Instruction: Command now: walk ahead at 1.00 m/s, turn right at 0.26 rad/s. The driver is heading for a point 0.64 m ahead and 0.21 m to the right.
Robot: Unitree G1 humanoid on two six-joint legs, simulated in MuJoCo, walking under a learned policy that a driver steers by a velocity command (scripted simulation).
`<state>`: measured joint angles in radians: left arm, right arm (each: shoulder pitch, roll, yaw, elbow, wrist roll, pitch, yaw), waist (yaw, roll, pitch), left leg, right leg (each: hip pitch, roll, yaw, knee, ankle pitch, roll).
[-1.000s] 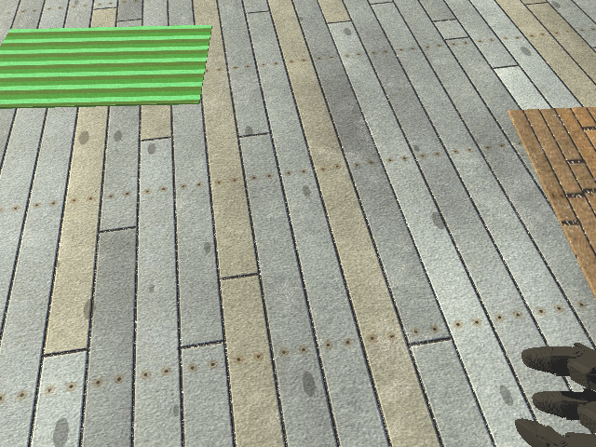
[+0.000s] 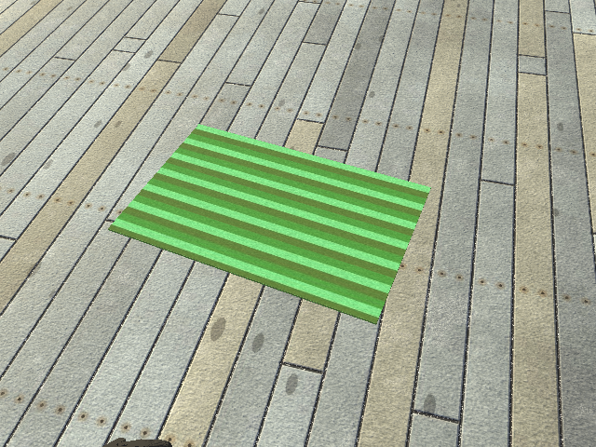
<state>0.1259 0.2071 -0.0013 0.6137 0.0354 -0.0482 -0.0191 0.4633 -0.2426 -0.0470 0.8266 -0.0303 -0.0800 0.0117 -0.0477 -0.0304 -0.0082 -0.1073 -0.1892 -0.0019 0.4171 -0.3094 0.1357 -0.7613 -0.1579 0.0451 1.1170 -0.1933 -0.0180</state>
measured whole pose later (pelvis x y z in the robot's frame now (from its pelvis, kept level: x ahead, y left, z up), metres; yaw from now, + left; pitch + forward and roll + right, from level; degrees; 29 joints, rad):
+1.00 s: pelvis +0.74 -0.25 +0.01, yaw -30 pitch +1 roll +3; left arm 0.06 0.26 0.02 0.68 0.01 -0.02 0.01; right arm 0.27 -0.26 -0.03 0.81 0.00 -0.05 0.01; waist -0.07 -0.04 0.03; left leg -0.28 -0.05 0.03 0.41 -0.15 0.02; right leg -0.49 -0.04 0.10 0.65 -0.11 0.03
